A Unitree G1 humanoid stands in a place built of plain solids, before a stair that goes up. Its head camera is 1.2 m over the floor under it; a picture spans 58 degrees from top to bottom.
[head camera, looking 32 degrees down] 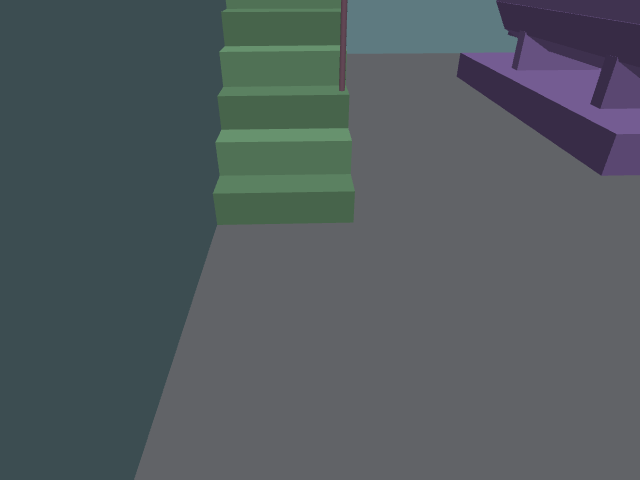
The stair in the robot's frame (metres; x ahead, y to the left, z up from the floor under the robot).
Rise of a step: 0.20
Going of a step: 0.23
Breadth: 0.76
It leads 2 degrees to the left of straight ahead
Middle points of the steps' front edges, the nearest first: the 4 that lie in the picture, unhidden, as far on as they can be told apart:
2.09 0.19 0.19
2.32 0.20 0.39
2.54 0.21 0.59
2.77 0.22 0.79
